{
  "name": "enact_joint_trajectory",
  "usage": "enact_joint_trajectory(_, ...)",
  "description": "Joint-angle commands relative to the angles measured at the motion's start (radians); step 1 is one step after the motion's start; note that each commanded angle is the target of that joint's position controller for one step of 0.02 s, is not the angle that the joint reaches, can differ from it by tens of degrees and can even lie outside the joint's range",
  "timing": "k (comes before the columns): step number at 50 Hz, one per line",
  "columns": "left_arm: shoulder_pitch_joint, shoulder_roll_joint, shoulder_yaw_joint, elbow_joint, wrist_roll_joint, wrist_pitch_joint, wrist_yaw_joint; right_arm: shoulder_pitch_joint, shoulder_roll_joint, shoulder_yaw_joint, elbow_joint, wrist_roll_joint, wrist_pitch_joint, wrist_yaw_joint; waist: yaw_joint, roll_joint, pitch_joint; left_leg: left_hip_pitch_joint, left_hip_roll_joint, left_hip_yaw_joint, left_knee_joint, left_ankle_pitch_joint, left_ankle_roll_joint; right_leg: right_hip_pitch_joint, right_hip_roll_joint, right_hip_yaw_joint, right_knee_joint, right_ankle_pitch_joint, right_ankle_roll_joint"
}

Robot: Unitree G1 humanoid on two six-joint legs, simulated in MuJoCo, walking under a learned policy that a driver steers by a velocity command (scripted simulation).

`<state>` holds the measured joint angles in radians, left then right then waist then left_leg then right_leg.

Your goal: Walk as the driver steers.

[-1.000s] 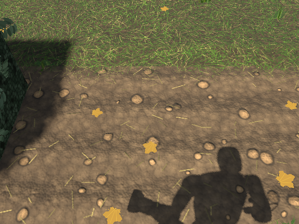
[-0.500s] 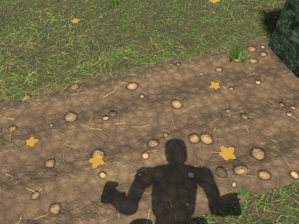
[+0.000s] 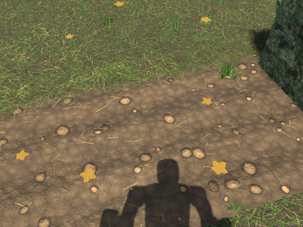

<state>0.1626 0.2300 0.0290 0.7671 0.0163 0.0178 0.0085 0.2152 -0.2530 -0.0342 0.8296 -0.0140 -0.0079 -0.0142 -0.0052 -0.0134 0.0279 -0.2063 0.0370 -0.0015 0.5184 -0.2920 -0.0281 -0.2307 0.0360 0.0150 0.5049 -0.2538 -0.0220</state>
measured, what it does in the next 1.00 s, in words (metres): stands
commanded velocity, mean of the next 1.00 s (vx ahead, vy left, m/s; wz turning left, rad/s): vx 0.00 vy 0.00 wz -0.01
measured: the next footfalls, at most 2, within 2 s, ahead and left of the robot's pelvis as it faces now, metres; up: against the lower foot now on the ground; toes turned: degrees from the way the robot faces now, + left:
left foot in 1.76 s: +0.44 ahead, +0.13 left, +0.00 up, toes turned +3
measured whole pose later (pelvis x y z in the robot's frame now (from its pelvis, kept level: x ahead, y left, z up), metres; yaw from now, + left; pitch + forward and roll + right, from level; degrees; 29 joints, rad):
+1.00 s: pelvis +0.00 +0.02 +0.00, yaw +0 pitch -2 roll +0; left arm 0.19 0.21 0.03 1.11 0.00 0.01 0.04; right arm 0.26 -0.21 -0.01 1.05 0.00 -0.01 -0.04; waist 0.00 0.00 0.04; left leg -0.18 0.01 0.01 0.48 -0.27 0.00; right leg -0.20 0.00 0.03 0.48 -0.25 0.01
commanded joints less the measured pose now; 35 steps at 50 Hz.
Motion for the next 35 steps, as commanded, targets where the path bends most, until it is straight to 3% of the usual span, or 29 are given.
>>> enact_joint_trajectory(1,-0.035,0.102,0.032,-0.047,-0.002,-0.01,0.009,-0.009,-0.112,-0.021,-0.042,0.002,-0.022,-0.007,-0.002,0.054,-0.023,-0.035,0.042,-0.047,-0.103,0.087,0.024,0.021,-0.064,0.075,-0.078,0.067,-0.025)
enact_joint_trajectory(10,0.005,0.103,0.038,0.054,-0.009,-0.015,0.018,-0.002,-0.103,-0.013,0.002,0.005,-0.019,-0.016,-0.002,0.009,-0.017,-0.024,0.027,-0.037,-0.101,0.108,0.031,0.036,-0.064,0.067,-0.078,0.122,-0.007)
enact_joint_trajectory(35,0.025,0.092,0.027,0.274,-0.017,-0.011,0.034,0.049,-0.077,0.0,0.152,0.009,-0.013,-0.025,0.005,0.014,0.005,-0.014,-0.003,-0.014,-0.127,0.133,0.035,0.056,-0.058,0.041,-0.096,0.152,0.001)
